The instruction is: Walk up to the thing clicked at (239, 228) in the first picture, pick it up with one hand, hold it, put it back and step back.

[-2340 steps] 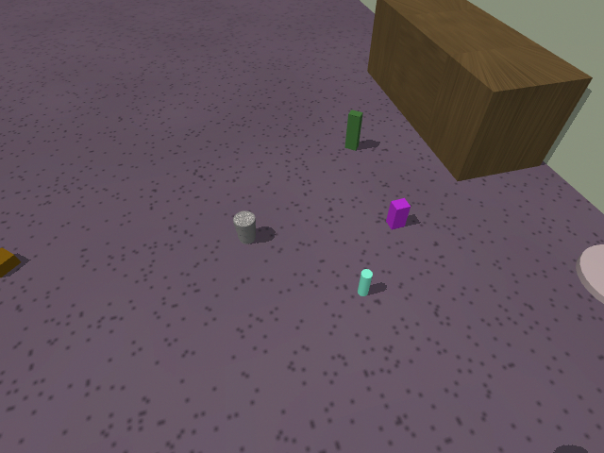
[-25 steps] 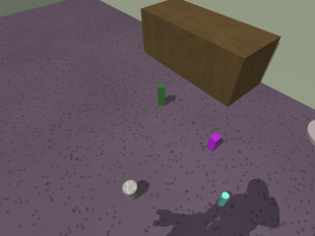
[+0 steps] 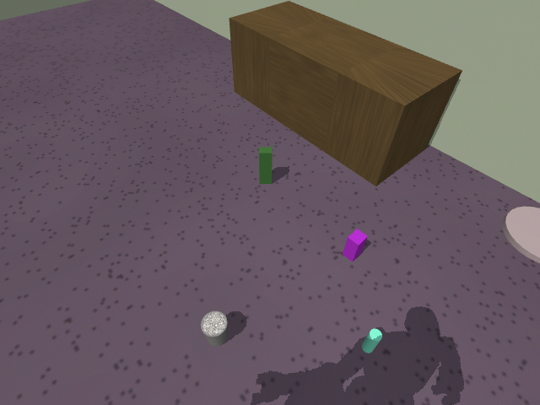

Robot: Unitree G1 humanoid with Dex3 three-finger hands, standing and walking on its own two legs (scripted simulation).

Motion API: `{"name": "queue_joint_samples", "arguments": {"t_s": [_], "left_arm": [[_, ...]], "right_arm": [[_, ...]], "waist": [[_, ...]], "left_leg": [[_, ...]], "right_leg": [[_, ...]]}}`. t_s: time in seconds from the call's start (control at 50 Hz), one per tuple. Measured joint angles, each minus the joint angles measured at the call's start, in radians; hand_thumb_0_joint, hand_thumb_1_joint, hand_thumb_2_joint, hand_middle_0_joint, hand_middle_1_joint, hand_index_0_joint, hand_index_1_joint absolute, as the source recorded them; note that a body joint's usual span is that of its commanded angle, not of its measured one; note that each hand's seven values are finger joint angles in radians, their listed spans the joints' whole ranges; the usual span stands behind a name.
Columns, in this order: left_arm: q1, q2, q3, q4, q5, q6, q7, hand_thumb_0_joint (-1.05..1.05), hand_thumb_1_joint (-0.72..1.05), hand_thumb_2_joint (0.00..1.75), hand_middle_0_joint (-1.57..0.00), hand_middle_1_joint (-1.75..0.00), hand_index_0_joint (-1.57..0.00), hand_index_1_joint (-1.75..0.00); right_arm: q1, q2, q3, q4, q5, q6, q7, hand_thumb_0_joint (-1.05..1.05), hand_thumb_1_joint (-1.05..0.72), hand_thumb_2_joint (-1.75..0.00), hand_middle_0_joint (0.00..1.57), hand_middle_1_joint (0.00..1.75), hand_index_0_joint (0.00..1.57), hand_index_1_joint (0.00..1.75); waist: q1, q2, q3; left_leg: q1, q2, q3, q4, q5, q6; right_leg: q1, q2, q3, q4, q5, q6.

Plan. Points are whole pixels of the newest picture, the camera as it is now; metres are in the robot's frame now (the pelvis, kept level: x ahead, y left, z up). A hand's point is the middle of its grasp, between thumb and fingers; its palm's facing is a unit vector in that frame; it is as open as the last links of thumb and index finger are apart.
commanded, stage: walk up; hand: left
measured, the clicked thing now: (215, 330) +0.51 +0.20 -0.72
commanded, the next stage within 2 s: stand in 0.10 s
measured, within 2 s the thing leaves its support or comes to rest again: neither
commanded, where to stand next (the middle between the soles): +0.12 -0.04 m, yaw -1 degrees
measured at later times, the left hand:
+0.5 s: hand out of the picture +0.09 +0.25 -0.15, palm faces -0.02 -0.94 -0.34, open 7.4 cm
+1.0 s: hand out of the picture +0.08 +0.25 -0.16, palm faces -0.03 -0.94 -0.34, open 7.4 cm
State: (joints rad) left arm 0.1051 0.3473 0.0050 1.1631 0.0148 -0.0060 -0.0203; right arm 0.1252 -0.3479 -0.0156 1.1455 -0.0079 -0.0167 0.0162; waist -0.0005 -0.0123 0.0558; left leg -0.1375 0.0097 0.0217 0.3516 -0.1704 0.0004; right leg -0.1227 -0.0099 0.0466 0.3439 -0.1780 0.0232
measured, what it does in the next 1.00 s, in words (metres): stands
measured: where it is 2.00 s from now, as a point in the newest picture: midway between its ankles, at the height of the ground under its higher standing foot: outside the picture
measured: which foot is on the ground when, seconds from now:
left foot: down 0.00-1.00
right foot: down 0.00-1.00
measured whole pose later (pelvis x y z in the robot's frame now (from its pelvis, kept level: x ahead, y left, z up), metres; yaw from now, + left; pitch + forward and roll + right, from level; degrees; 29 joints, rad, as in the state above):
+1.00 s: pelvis +0.01 +0.00 +0.00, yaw +1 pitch -3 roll +0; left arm 0.10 0.36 -0.01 1.13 0.01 -0.01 -0.01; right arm 0.10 -0.35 0.00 1.14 0.00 -0.01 0.01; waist 0.00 0.00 0.06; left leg -0.11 0.01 0.01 0.32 -0.16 0.00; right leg -0.10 -0.01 0.04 0.32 -0.18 0.02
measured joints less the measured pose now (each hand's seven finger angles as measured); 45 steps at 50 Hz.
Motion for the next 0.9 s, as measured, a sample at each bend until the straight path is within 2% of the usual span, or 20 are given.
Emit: {"name": "queue_joint_samples", "arguments": {"t_s": [0.38, 0.9], "left_arm": [[-0.016, 0.005, -0.01, -0.024, -0.004, -0.01, 0.01, 0.01, 0.9, 0.89, -0.2, -0.3, -0.2, -0.29], [-0.003, 0.006, -0.015, -0.033, -0.004, -0.007, 0.01, 0.01, 0.9, 0.89, -0.2, -0.3, -0.2, -0.3]], "right_arm": [[-0.057, 0.005, 0.008, -0.017, 0.004, 0.001, -0.002, 0.01, -0.91, -0.9, 0.2, 0.29, 0.2, 0.3], [-0.03, -0.003, 0.012, -0.004, 0.005, 0.007, -0.002, 0.01, -0.91, -0.9, 0.2, 0.29, 0.2, 0.3]], "waist": [[0.004, 0.012, 0.003], [-0.004, 0.007, 0.002]], "left_leg": [[0.021, -0.007, -0.004, -0.03, 0.004, 0.0], [0.029, -0.002, -0.01, -0.036, 0.008, -0.005]], "right_leg": [[0.015, -0.007, -0.004, -0.012, -0.008, 0.002], [0.028, -0.002, -0.01, -0.025, -0.002, -0.003]]}}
